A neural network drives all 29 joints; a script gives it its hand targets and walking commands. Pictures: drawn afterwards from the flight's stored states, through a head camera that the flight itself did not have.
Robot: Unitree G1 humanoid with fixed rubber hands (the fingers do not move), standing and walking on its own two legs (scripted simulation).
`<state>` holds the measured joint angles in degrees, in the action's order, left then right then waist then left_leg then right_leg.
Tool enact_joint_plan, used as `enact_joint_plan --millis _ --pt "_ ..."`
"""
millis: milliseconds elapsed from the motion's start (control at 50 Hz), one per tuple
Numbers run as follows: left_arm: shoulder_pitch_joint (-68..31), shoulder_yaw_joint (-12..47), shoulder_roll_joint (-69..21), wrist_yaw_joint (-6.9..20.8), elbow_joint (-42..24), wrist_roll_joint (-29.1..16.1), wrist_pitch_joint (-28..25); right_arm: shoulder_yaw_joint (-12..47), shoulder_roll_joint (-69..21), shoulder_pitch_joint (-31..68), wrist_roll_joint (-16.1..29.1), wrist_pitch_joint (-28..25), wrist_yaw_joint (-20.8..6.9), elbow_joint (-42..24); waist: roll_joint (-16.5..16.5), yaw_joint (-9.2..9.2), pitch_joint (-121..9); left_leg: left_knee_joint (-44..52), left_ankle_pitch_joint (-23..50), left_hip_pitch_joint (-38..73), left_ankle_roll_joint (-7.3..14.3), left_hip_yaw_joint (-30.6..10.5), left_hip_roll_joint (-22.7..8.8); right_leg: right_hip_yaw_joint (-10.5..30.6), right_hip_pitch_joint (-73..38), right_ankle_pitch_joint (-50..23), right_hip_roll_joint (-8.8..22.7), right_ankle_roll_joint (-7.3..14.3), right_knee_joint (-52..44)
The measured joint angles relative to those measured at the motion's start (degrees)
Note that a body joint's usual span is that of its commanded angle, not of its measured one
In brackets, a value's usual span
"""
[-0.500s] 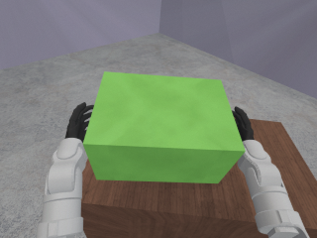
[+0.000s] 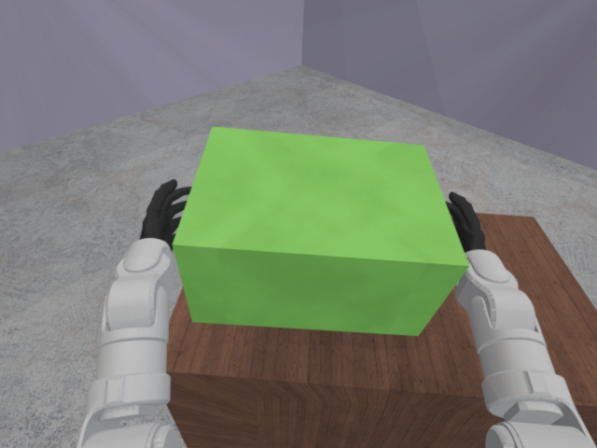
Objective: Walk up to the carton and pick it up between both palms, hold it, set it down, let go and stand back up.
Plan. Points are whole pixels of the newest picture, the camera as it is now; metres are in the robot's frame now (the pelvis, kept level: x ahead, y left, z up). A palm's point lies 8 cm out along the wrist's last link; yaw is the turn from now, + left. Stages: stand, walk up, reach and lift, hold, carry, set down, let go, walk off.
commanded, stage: reach and lift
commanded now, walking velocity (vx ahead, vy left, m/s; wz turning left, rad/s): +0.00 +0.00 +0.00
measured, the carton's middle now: (313, 229) +0.40 +0.00 +0.13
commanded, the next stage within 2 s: hold in 0.34 s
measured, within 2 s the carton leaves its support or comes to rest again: neither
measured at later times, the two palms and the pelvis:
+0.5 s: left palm (148, 234) +0.35 +0.21 +0.16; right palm (461, 233) +0.36 -0.19 +0.16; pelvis +0.01 +0.00 +0.00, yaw +1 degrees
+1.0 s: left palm (146, 227) +0.34 +0.21 +0.18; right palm (468, 228) +0.36 -0.20 +0.17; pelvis +0.00 -0.01 +0.00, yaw +0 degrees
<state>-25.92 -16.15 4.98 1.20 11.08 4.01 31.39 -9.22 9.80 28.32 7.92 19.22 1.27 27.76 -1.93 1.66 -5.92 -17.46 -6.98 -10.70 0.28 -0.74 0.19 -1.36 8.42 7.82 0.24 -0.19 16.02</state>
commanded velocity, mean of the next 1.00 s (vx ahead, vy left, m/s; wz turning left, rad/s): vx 0.00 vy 0.00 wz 0.00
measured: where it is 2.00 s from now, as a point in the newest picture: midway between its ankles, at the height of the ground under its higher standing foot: outside the picture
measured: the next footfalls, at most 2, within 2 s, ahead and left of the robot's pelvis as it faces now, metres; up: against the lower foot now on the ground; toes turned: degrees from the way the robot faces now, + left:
none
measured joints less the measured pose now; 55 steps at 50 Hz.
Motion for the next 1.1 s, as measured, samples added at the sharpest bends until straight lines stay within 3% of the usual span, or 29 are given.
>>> enact_joint_plan --millis 240,360,620,880,1000,1100 --pt "-2.5 -1.0 1.0 0.4 0.7 0.1 1.6 0.9 0.5 3.0 1.0 2.3 1.2 0.3 -0.5 0.12 -0.4 0.5 0.1 0.0 -0.1 -0.5 0.1 -0.4 -0.2 0.0 0.0 0.1 -0.5" --pt "0.1 -1.0 1.3 0.9 -4.4 0.1 3.2 3.2 1.0 1.4 3.3 3.2 2.6 -3.4 -0.7 0.79 -0.3 0.0 -0.7 0.8 0.0 -0.6 0.1 -0.5 -1.5 0.4 0.0 -0.1 -1.0" --pt "4.4 -0.6 -0.9 0.2 -14.0 0.5 7.5 4.2 2.5 -1.7 5.7 6.7 2.7 -10.6 0.3 1.21 0.6 -1.1 -1.8 1.8 0.0 -0.5 -0.2 -0.1 -3.2 0.4 -0.4 -0.1 -1.6" --pt "1.6 -2.9 -1.0 2.0 -11.6 2.0 9.1 3.7 1.7 0.9 4.2 8.6 2.7 -8.7 0.2 0.5 0.3 -0.1 -0.8 2.8 -0.7 -0.2 -0.8 0.3 -3.0 0.5 -1.0 0.7 -0.4" --pt "-2.2 -4.1 -0.2 3.1 -6.4 3.6 9.5 1.3 -0.2 3.8 2.0 9.2 2.2 -4.3 -0.3 0.06 0.1 0.3 -0.3 2.7 -0.8 -0.8 -0.4 -0.2 -2.4 1.0 -0.6 0.8 0.7" --pt "-2.2 -3.6 1.1 3.5 -5.8 2.8 8.7 1.7 -0.6 3.2 1.9 9.2 3.0 -5.7 -0.5 0.34 -0.3 0.2 -0.3 2.2 -0.7 -1.4 -0.2 -0.8 -2.4 1.0 -0.5 0.8 0.3"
